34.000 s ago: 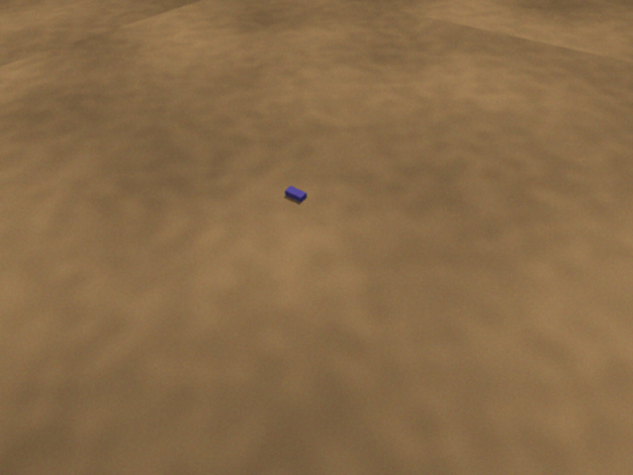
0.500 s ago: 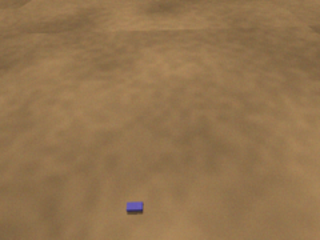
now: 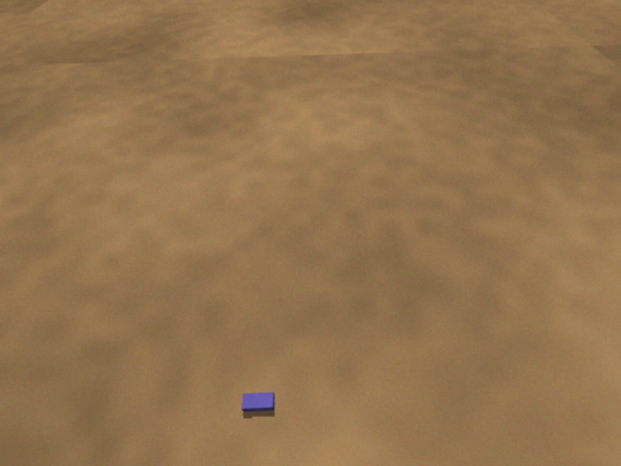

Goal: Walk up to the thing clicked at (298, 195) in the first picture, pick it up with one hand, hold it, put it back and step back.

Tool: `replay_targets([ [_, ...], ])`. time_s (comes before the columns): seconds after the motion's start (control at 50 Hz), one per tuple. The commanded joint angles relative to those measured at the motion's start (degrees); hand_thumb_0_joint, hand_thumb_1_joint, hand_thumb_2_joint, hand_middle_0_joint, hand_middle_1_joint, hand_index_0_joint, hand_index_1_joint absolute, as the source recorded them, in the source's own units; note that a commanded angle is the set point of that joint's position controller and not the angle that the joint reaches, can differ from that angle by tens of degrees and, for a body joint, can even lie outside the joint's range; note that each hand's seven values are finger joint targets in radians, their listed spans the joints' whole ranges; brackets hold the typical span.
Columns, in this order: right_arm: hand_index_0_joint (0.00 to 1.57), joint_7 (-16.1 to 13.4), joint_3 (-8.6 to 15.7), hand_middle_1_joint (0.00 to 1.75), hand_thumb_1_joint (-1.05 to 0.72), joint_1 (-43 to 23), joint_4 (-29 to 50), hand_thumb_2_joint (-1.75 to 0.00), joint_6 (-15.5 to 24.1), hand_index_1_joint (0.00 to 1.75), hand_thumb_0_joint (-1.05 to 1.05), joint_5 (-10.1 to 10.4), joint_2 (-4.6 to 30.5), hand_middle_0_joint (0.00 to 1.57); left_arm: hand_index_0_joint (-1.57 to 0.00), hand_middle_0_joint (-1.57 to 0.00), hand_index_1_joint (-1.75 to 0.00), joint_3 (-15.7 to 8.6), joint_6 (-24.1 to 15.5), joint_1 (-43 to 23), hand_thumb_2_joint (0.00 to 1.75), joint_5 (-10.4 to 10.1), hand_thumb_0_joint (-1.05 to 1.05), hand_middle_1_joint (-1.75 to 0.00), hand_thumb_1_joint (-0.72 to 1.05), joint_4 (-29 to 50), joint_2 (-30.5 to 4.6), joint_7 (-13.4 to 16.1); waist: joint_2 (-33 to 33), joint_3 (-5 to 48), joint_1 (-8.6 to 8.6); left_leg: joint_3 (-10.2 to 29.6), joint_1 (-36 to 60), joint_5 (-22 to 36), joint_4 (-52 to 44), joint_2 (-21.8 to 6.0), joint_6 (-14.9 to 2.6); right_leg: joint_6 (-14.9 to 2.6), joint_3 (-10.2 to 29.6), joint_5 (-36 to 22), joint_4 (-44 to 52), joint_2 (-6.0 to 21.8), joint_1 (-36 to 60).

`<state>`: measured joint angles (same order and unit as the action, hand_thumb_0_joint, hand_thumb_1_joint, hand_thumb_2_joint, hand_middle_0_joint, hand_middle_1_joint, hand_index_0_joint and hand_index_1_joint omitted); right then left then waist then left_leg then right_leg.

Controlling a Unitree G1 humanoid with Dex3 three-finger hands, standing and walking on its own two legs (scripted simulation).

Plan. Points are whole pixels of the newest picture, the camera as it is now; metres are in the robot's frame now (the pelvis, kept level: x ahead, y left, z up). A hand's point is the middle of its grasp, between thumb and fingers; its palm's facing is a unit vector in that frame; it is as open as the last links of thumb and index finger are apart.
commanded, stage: stand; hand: left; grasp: from above
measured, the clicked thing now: (258, 401) +0.46 +0.22 -0.76
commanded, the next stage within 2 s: step back in 0.66 s
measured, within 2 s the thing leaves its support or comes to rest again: neither
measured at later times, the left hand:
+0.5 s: hand out of the picture +0.10 +0.24 -0.15, palm faces +0.00 -0.94 -0.34, open 7.4 cm
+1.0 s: hand out of the picture +0.10 +0.29 -0.18, palm faces -0.05 -0.92 -0.38, open 7.4 cm
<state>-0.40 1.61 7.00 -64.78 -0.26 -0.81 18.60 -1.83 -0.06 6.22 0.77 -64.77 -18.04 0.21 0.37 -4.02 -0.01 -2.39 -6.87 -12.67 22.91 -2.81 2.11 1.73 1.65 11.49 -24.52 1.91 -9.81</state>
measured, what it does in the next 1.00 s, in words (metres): shifts its weight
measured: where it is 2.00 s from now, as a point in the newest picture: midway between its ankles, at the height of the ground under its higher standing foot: outside the picture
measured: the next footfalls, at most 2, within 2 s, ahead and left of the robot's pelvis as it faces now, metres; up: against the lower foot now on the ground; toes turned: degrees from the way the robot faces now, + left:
right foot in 1.30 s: -0.10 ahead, -0.12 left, +0.00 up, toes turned -3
left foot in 1.64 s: -0.18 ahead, +0.11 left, +0.00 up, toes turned -4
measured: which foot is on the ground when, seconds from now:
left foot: down 0.00-1.00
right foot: down 0.00-0.92, up 0.94-1.00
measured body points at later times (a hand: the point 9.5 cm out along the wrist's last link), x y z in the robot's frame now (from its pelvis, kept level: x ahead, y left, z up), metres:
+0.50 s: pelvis +0.01 +0.00 +0.00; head +0.02 -0.01 +0.45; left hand +0.10 +0.29 -0.13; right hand +0.07 -0.30 -0.14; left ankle +0.00 +0.14 -0.74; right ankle +0.02 -0.14 -0.74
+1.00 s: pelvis -0.05 +0.03 -0.02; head +0.02 +0.05 +0.42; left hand +0.10 +0.34 -0.15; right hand +0.02 -0.30 -0.13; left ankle -0.04 +0.13 -0.74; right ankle -0.01 -0.12 -0.71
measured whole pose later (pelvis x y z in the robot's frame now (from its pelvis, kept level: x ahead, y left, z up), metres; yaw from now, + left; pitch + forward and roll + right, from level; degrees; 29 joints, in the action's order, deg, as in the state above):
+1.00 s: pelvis -0.05 +0.03 -0.02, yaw -1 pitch -1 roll -1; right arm 0.3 3.6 7.0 -55.6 -1.7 -0.7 21.8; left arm -3.5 3.5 1.1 0.7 -52.1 -24.0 1.6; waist -3.0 -10.5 1.1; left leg -0.2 -17.3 -20.2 38.7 0.3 -1.5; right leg -1.1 8.8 27.5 -52.7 -3.6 -26.9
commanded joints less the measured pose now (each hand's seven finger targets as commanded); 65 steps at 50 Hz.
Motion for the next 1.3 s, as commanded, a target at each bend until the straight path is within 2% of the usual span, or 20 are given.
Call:
replay_targets([
  [0.0, 0.2, -0.3, 2.0, 0.3, -0.9, -1.5, 3.1, -0.9, 1.3, 0.3, 0.0, -0.3, 11.4, 0.2, -0.2, -0.2, -0.3, -2.0, -1.1, -2.8, 0.9, 0.1, 0.0, -0.3, 0.9, 3.9, -12.5, 0.7, -0.5, 3.6, 0.34, 3.7, 1.1, 2.0, -4.7, -4.4, -2.43, -2.85, 4.3, -3.9, 5.8, 4.8, -1.9],
  [0.06, 0.2, -0.2, 2.0, 0.3, -0.9, -1.9, 3.2, -0.9, 1.3, 0.3, 0.0, -0.3, 11.3, 0.2, -0.2, -0.2, -0.3, -1.9, -1.1, -2.6, 0.9, 0.2, 0.0, -0.3, 0.9, 3.7, -12.4, 0.7, -0.6, 2.9, 0.18, 4.1, 0.0, 0.9, -5.1, -4.6, -2.5, -2.8, 4.0, -2.0, 5.7, 4.4, -1.6],
  [0.22, 0.2, -0.3, 2.0, 0.3, -0.9, -1.9, 3.1, -0.9, 1.5, 0.3, 0.0, -0.2, 11.9, 0.2, -0.2, -0.2, -0.3, -1.9, -1.3, -2.6, 0.9, -0.1, 0.0, -0.3, 0.9, 3.9, -12.4, 0.7, -0.5, 5.7, 0.35, 3.6, 2.3, 7.6, -4.0, -4.9, -2.35, -2.93, 3.5, -11.9, 3.9, 4.9, 0.6],
  [0.38, 0.2, -0.2, 1.8, 0.3, -0.9, -2.1, 2.9, -0.9, 1.4, 0.3, 0.0, -0.1, 12.0, 0.2, -0.2, -0.2, -0.3, -1.7, -1.2, -3.0, 0.9, -0.1, 0.0, -0.3, 0.9, 3.9, -12.7, 0.6, -0.4, 4.4, 0.35, 3.7, 1.6, 5.3, -5.0, -5.0, -2.18, -2.85, 3.7, -8.2, 5.0, 4.6, 0.2],
  [0.5, 0.2, -0.2, 1.8, 0.3, -0.9, -2.1, 3.0, -0.9, 1.5, 0.3, 0.0, -0.1, 12.4, 0.2, -0.2, -0.2, -0.3, -1.7, -1.4, -3.3, 0.9, -0.1, 0.0, -0.3, 0.9, 4.1, -12.7, 0.6, -0.6, 5.7, 0.58, 3.4, 3.0, 7.5, -4.8, -5.2, -2.38, -2.85, 3.9, -12.1, 4.7, 4.9, 1.0],
  [0.62, 0.2, 0.0, 1.7, 0.3, -0.9, -2.6, 3.0, -0.9, 1.4, 0.3, 0.0, -0.2, 11.8, 0.2, -0.2, -0.2, -0.3, -1.5, -1.3, -3.2, 0.9, 0.0, 0.0, -0.3, 0.9, 3.9, -12.9, 0.5, -0.9, 3.6, 0.41, 3.5, 2.3, 3.6, -6.0, -5.1, -2.11, -2.82, 3.7, -5.6, 6.2, 4.4, -1.3],
  [0.64, 0.2, 0.1, 2.8, 0.3, -0.9, -4.2, 4.3, -0.9, 0.4, 0.3, 0.0, 0.8, 16.3, 0.2, -0.2, -0.2, -0.3, -3.3, -0.6, -4.0, 0.9, -1.2, 0.0, -0.3, 0.9, 6.2, -17.2, 0.5, -2.0, -2.2, 0.51, 4.8, -2.5, 11.9, -0.5, -4.5, -3.81, -3.01, 6.0, -18.6, 2.2, 4.3, -5.3],
  [0.72, 0.2, 0.1, 3.1, 0.3, -0.9, -1.7, 7.0, -0.9, -0.6, 0.3, 0.0, 1.6, 14.2, 0.2, -0.2, -0.2, -0.3, -4.1, 0.0, -2.9, 0.9, -1.1, 0.0, -0.3, 0.9, 9.7, -18.1, 0.9, -5.6, 7.9, 1.02, 2.0, -1.6, 11.2, 10.9, -0.7, -4.14, -8.33, 8.7, -24.9, 0.7, 7.5, -2.9],
  [0.82, 0.2, 0.7, 4.0, 0.3, -0.9, 3.6, 9.2, -0.9, -2.1, 0.3, 0.0, 1.2, 13.1, 0.2, -0.2, -0.2, -0.3, -4.5, 1.2, -7.3, 0.9, 0.8, 0.0, -0.3, 0.9, 15.8, -19.8, 1.0, -13.3, 9.7, 2.51, 2.7, -4.1, -14.8, 23.8, 4.6, -4.74, -14.86, 13.3, -21.2, -0.4, 14.2, -8.5],
  [0.86, 0.2, 0.6, 4.5, 0.3, -0.9, 6.1, 9.5, -0.9, -1.5, 0.3, 0.0, 1.1, 13.7, 0.2, -0.2, -0.2, -0.3, -3.7, 1.7, -8.7, 0.9, 0.5, 0.0, -0.3, 0.9, 17.5, -17.8, 1.1, -9.5, 9.6, 3.77, 4.1, -2.2, -1.2, 13.8, 2.3, -5.11, -11.05, 8.9, -17.6, -7.3, 9.5, -9.8],
  [0.88, 0.2, 0.3, 5.1, 0.3, -0.9, 5.5, 10.3, -0.9, -1.1, 0.3, 0.0, 0.3, 16.7, 0.2, -0.2, -0.2, -0.3, -3.3, 2.0, -8.2, 0.9, 0.0, 0.0, -0.3, 0.9, 18.1, -15.7, 1.2, 0.1, 8.4, 3.92, 11.7, -4.4, 12.6, 3.6, -5.2, -7.11, -6.69, 5.0, -10.2, -16.1, 2.4, -10.7],
  [0.9, 0.2, 0.3, 5.9, 0.3, -0.9, 4.5, 11.0, -0.9, -0.5, 0.3, 0.0, -0.3, 20.4, 0.2, -0.2, -0.2, -0.3, -3.0, 2.4, -7.3, 0.9, -0.4, 0.0, -0.3, 0.9, 18.5, -13.5, 1.5, 8.7, 6.7, 2.99, 22.3, -1.2, 24.7, -1.1, -13.2, -10.55, -4.11, 2.6, 6.9, -25.7, -7.0, -17.5],
  [0.92, 0.2, 0.0, 6.4, 0.3, -0.9, 4.0, 12.0, -0.9, 0.0, 0.3, 0.0, -0.8, 22.5, 0.2, -0.2, -0.2, -0.3, -3.0, 2.6, -4.9, 0.9, 0.0, 0.0, -0.3, 0.9, 18.7, -13.0, 2.1, 8.9, 7.7, 2.33, 24.1, 0.6, 36.2, 1.1, -17.9, -15.23, -3.6, 6.9, 22.8, -33.2, -8.3, -20.2],
  [0.94, 0.2, -0.2, 6.7, 0.3, -0.9, 3.6, 12.9, -0.9, 0.0, 0.3, 0.0, -0.8, 23.1, 0.2, -0.2, -0.2, -0.3, -3.1, 2.7, -4.8, 0.9, 0.1, 0.0, -0.3, 0.9, 18.1, -13.5, 2.5, 10.5, 7.7, 3.05, 26.8, -2.1, 35.4, -0.3, -19.9, -16.84, -3.41, 10.0, 25.2, -39.7, -8.7, -20.1],
  [1.02, 0.2, -1.4, 5.1, 0.3, -0.9, -2.2, 16.6, -0.9, 0.5, 0.3, 0.0, -0.7, 18.3, 0.2, -0.2, -0.2, -0.3, -4.2, 2.9, 0.7, 0.9, -0.6, 0.0, -0.3, 0.9, 17.1, -14.9, 1.9, 9.4, 6.2, -1.05, 15.4, 0.5, 34.9, 5.5, -12.6, -14.65, -2.45, 10.0, 17.4, -47.3, -7.6, -22.0],
  [1.08, 0.2, -1.6, 5.1, 0.3, -0.9, 2.4, 17.1, -0.9, 0.5, 0.3, 0.0, -0.7, 17.1, 0.2, -0.2, -0.2, -0.3, -5.0, 2.5, -0.9, 0.9, 0.3, 0.0, -0.3, 0.9, 19.0, -15.0, 1.3, 6.2, 7.1, 1.45, 15.1, 4.3, 34.2, 6.1, -12.7, -16.02, -0.26, 8.0, 18.6, -41.8, -7.0, -20.4],
  [1.16, 0.2, -1.7, 5.5, 0.3, -0.9, 3.9, 18.0, -0.9, 0.4, 0.3, 0.0, -0.8, 19.1, 0.2, -0.2, -0.2, -0.3, -5.4, 2.3, -1.2, 0.9, 0.2, 0.0, -0.3, 0.9, 20.8, -14.1, 0.7, 8.7, 6.9, 2.59, 14.9, 3.8, 28.9, 6.3, -13.5, -16.16, -0.19, 4.4, 18.2, -28.3, -4.6, -16.4],
  [1.2, 0.2, -1.4, 5.4, 0.3, -0.9, 1.8, 19.0, -0.9, 0.2, 0.3, 0.0, -0.7, 19.7, 0.2, -0.2, -0.2, -0.3, -5.5, 2.0, 2.1, 0.9, 0.4, 0.0, -0.3, 0.9, 19.9, -13.6, 0.3, 10.8, 8.3, 1.16, 14.1, 1.8, 23.8, 7.2, -12.8, -14.59, -1.11, 1.5, 15.8, -18.9, -3.5, -11.4],
  [1.26, 0.2, -1.1, 4.6, 0.3, -0.9, 0.3, 19.3, -0.9, -0.7, 0.3, 0.0, 0.3, 18.2, 0.2, -0.2, -0.2, -0.3, -6.1, 1.0, 7.5, 0.9, 1.2, 0.0, -0.3, 0.9, 17.2, -13.9, 0.5, 6.7, 10.8, -1.55, 10.4, -6.7, 16.1, 13.9, -9.1, -9.58, -3.39, 0.3, -1.4, 0.8, -3.0, 2.5],
  [1.28, 0.2, -0.9, 3.8, 0.3, -0.9, 1.0, 19.7, -0.9, -0.8, 0.3, 0.0, 0.8, 15.7, 0.2, -0.2, -0.2, -0.3, -7.2, 0.6, 7.8, 0.9, 1.9, 0.0, -0.3, 0.9, 17.9, -17.7, 0.5, -2.4, 9.6, -1.37, 9.0, -17.0, 5.2, 19.9, -3.7, -5.73, -5.61, 13.0, -5.1, 1.1, 4.2, 6.5],
])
